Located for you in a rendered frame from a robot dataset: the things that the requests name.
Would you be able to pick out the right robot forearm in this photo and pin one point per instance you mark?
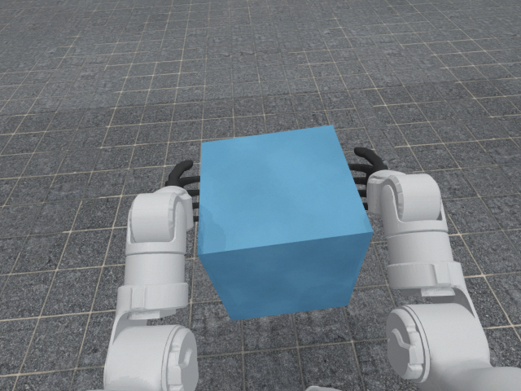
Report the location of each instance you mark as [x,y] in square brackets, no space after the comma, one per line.
[414,223]

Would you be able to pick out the left robot forearm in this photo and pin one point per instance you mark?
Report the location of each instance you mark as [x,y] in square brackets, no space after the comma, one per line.
[154,284]

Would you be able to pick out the robot left hand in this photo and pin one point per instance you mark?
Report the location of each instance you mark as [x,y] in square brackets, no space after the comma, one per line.
[175,180]

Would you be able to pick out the robot left upper arm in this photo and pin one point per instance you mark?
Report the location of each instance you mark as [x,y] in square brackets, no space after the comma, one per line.
[152,358]

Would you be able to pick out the carton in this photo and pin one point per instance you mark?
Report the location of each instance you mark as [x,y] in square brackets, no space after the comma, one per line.
[282,228]

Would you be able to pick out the robot right upper arm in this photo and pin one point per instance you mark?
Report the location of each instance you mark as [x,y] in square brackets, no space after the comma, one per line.
[441,347]

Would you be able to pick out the robot right hand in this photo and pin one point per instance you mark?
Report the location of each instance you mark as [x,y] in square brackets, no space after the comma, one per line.
[375,160]

